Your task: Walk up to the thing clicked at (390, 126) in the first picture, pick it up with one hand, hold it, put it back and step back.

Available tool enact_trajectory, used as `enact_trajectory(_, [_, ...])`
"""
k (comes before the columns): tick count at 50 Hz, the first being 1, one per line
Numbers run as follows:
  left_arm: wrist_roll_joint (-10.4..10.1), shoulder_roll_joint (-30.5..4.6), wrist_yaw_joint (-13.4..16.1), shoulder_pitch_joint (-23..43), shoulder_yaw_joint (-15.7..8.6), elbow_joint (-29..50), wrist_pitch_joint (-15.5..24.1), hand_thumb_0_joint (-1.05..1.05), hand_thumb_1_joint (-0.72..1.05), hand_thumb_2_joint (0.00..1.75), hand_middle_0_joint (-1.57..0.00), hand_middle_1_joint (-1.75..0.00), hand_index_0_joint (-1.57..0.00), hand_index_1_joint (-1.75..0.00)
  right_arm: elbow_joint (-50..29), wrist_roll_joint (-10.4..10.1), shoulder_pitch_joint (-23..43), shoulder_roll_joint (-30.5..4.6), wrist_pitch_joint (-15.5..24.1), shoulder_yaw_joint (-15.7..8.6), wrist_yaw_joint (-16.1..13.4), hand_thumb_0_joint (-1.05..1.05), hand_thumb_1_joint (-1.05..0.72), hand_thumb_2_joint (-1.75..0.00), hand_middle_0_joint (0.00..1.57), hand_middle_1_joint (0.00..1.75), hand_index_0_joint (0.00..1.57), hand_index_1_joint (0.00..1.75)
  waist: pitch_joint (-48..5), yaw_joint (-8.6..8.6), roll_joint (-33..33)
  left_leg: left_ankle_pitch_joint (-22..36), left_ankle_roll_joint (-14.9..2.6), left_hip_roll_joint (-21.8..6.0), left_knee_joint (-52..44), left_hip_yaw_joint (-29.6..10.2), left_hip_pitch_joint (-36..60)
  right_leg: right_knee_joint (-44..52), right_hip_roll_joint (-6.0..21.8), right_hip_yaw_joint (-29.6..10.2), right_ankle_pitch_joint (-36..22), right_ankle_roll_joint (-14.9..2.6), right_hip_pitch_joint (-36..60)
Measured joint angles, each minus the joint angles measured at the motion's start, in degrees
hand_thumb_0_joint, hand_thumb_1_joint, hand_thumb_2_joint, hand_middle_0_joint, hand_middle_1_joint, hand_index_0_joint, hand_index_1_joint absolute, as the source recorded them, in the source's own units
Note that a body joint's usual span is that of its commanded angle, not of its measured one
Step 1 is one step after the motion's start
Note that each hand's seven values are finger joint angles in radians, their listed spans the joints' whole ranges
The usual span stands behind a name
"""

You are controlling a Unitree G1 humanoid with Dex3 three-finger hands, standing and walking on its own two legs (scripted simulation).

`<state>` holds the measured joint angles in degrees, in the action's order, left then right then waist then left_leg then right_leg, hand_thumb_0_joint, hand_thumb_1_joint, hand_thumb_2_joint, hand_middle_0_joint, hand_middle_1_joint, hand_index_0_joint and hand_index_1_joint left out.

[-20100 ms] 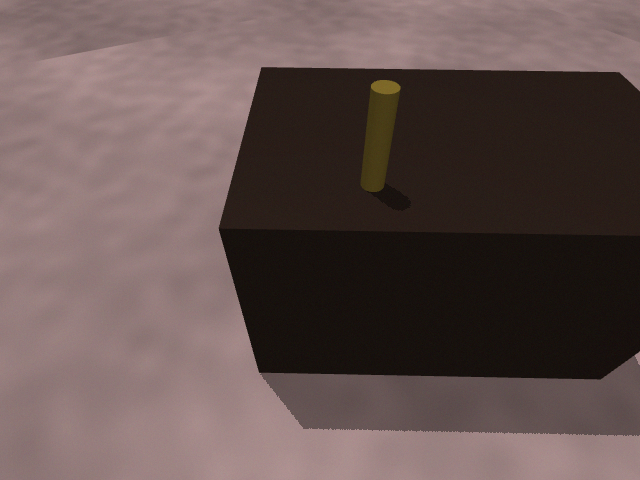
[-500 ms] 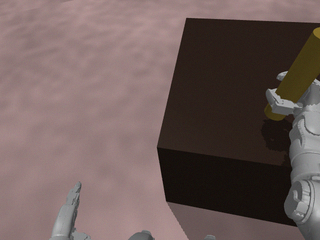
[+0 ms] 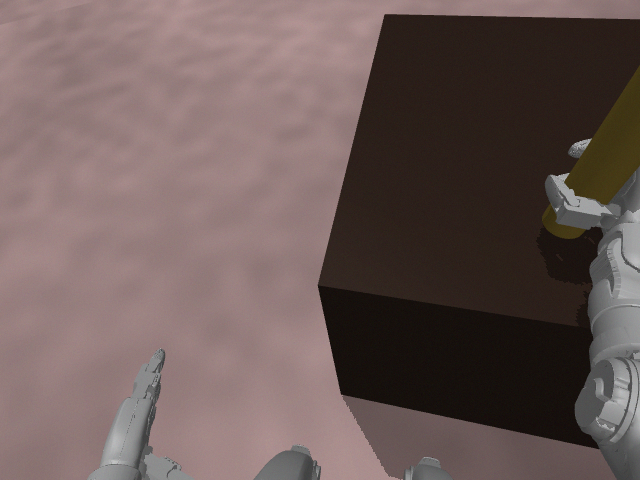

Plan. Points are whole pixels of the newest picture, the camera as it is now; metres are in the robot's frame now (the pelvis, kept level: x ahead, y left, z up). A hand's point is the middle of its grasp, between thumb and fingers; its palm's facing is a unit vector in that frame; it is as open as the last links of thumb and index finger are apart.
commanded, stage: lower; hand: right
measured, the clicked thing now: (608, 161) +0.49 -0.24 +0.12
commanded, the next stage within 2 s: loosen in 0.44 s
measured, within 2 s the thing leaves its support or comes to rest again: rests again in 0.26 s
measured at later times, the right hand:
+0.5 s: hand (572, 200) +0.49 -0.23 +0.06, palm faces +0.26 +0.97 +0.01, open 7.3 cm
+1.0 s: hand (570, 203) +0.49 -0.23 +0.05, palm faces +0.26 +0.96 +0.01, open 11.3 cm
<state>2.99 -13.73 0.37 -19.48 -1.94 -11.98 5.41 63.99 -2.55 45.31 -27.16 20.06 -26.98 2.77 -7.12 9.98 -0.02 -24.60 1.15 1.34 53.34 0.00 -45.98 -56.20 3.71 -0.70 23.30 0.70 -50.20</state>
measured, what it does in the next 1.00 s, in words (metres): stands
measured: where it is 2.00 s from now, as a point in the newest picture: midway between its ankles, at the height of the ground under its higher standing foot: outside the picture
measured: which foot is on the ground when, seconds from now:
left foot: down 0.00-1.00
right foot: down 0.00-1.00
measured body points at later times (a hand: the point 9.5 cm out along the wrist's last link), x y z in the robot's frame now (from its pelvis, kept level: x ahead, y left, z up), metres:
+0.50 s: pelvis +0.00 +0.00 -0.01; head +0.10 -0.03 +0.43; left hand +0.15 +0.27 -0.03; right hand +0.47 -0.28 +0.06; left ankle +0.01 +0.14 -0.68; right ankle +0.03 -0.12 -0.68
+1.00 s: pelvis +0.00 +0.00 -0.02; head +0.10 -0.03 +0.42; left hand +0.15 +0.26 -0.03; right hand +0.47 -0.28 +0.05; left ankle +0.01 +0.14 -0.68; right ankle +0.03 -0.12 -0.68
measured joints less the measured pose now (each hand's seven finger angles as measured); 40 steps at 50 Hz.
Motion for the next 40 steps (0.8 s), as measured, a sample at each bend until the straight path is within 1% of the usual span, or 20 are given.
enact_trajectory(3, [0.0, 0.1, -0.2, -0.3, -0.1, 0.2, -0.1, -0.01, -0.54, 0.07, -0.06, -0.05, -0.05, -0.06, 0.6, -0.2, 0.0, 0.1, 0.2, 0.0, 0.2, -0.01, 0.09, -1.17, 0.86, 1.15, 0.87, 1.16, 0.0, 0.01, 0.2, -0.3, -0.02, 0.0, 0.5, 0.2, -0.4, -0.5, -0.1, -0.2, 0.3, 0.01, -0.5])
enact_trajectory(5, [0.1, 0.1, -0.3, -0.4, 0.1, 1.0, -0.7, -0.01, -0.54, 0.07, -0.06, -0.05, -0.05, -0.06, 0.0, 0.1, -0.4, 0.2, 0.3, -0.5, 0.0, -0.01, 0.09, -1.17, 0.86, 1.15, 0.87, 1.16, 0.0, 0.11, 0.2, -0.5, -0.02, 0.0, 0.8, 0.2, -0.7, -0.8, -0.1, -0.2, 0.4, 0.01, -0.8])
enact_trajectory(8, [0.2, 0.1, -0.4, -0.6, -0.1, 1.5, -0.6, -0.01, -0.54, 0.07, -0.06, -0.05, -0.05, -0.06, 0.7, 0.0, -0.2, 0.1, 0.9, -0.3, 0.1, -0.01, 0.09, -1.17, 0.86, 1.15, 0.87, 1.16, 0.0, 0.1, 0.2, -0.7, -0.05, 0.0, 1.3, 0.4, -1.2, -1.4, -0.1, -0.4, 0.6, 0.02, -1.3])
enact_trajectory(15, [0.2, -0.1, -0.6, -0.8, -0.3, 2.7, -1.4, -0.01, -0.54, 0.07, -0.06, -0.05, -0.05, -0.06, -0.4, 0.3, -1.0, 0.3, 1.2, -1.0, 0.3, -0.01, 0.09, -1.17, 0.86, 1.15, 0.87, 1.16, -0.1, 0.39, 0.1, -1.3, 0.0, 0.0, 2.4, 0.4, -2.2, -2.6, 0.0, -0.5, 1.2, 0.01, -2.5])
enact_trajectory(20, [0.3, -0.2, -0.7, -0.8, -0.6, 2.8, -1.7, -0.01, -0.54, 0.07, -0.06, -0.05, -0.05, -0.06, 0.0, 0.3, -1.0, 0.4, 1.8, -0.8, 0.2, -0.01, 0.09, -1.17, 0.86, 1.15, 0.87, 1.16, -0.4, 0.41, 0.0, -1.6, 0.02, 0.0, 3.2, 0.4, -3.2, -3.5, 0.0, -0.6, 1.6, -0.01, -3.5])
enact_trajectory(31, [0.5, 0.0, -1.0, -1.6, -0.3, 5.3, -3.0, -0.01, -0.54, 0.06, -0.06, -0.05, -0.05, -0.06, -0.5, 0.2, -1.0, 0.6, 3.3, -1.0, 0.3, -0.01, 0.09, -1.16, 0.86, 1.14, 0.87, 1.14, -0.6, 0.22, 0.2, -2.1, 0.1, -0.1, 4.7, 0.4, -4.5, -4.7, -0.2, -0.6, 2.0, -0.11, -4.8])
enact_trajectory(35, [0.5, -0.2, -1.1, -2.0, -0.4, 6.2, -3.2, -0.01, -0.52, 0.05, -0.06, -0.06, -0.06, -0.06, -1.0, 0.1, -1.1, 0.5, 3.2, -1.1, 0.3, -0.01, 0.06, -1.07, 0.89, 1.07, 0.9, 1.07, -0.6, 0.2, 0.2, -2.3, 0.12, -0.1, 5.1, 0.5, -4.9, -5.1, -0.2, -0.6, 2.1, -0.11, -5.2])
enact_trajectory(40, [0.2, -0.3, -1.2, -2.3, -0.5, 6.5, -3.6, -0.01, -0.51, 0.05, -0.06, -0.06, -0.06, -0.06, -1.4, 0.2, -1.0, 0.4, 2.3, -0.9, 0.2, -0.01, 0.07, -0.83, 0.95, 0.92, 0.96, 0.92, -0.6, 0.18, 0.1, -2.4, 0.13, -0.1, 5.3, 0.5, -5.0, -5.4, -0.2, -0.8, 2.2, -0.11, -5.3])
